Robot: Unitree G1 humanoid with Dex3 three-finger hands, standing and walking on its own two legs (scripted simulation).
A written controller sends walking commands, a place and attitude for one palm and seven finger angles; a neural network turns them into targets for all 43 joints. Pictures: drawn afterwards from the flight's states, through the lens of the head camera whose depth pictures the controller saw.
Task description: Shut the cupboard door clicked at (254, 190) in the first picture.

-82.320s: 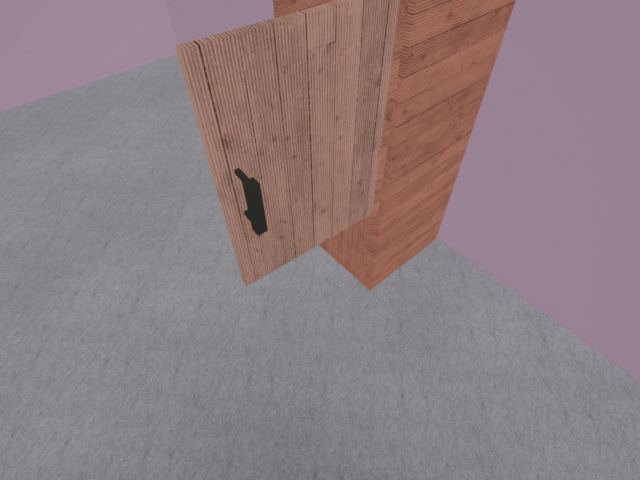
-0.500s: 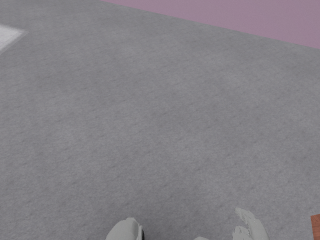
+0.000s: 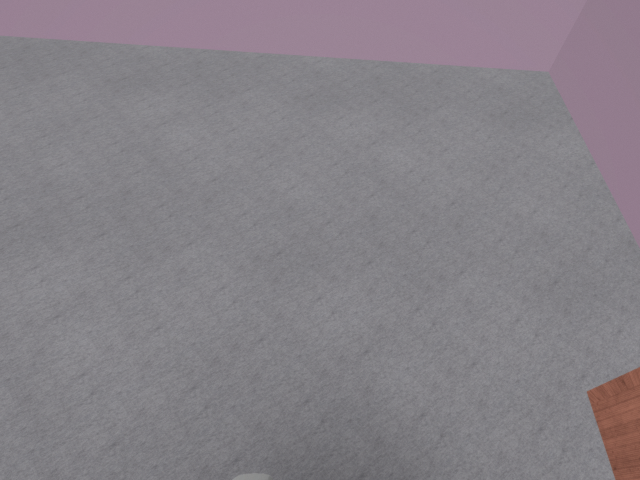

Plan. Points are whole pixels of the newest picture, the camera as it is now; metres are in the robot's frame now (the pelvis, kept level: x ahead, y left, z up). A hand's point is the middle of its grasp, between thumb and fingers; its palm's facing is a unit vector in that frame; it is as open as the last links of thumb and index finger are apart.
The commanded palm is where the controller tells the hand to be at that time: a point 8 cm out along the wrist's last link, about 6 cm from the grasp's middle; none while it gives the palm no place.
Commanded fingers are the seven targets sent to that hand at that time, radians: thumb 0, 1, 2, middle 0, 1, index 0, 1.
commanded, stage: turn to face it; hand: left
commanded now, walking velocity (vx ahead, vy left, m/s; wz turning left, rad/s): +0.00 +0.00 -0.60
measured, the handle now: out of the picture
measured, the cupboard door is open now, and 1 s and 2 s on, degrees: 15 15 15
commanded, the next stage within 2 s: none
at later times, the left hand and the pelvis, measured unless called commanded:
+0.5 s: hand (236, 424) +0.20 +0.14 -0.15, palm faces -0.32 -0.90 -0.30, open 7.4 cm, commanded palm none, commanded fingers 0.00 0.90 0.90 -0.20 -0.30 -0.20 -0.30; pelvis +0.01 -0.02 -0.01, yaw -18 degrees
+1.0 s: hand (256, 397) +0.25 +0.12 -0.16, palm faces -0.56 -0.80 -0.22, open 7.4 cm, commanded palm none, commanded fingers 0.00 0.90 0.90 -0.20 -0.30 -0.20 -0.30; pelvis +0.04 -0.01 +0.00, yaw -37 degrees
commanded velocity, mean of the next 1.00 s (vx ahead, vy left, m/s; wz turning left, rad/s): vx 0.00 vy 0.00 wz -0.60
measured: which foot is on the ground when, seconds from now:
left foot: up 0.00-0.02, down 0.04-0.40, up 0.42-0.74, down 0.76-1.00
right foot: down 0.00-0.04, up 0.06-0.38, down 0.40-0.76, up 0.78-1.00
